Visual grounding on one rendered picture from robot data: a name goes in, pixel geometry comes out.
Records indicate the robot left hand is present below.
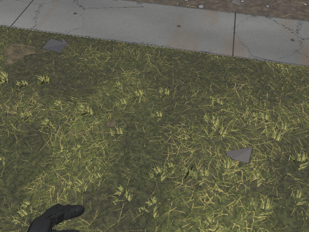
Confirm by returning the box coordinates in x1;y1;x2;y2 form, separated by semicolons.
27;203;85;232

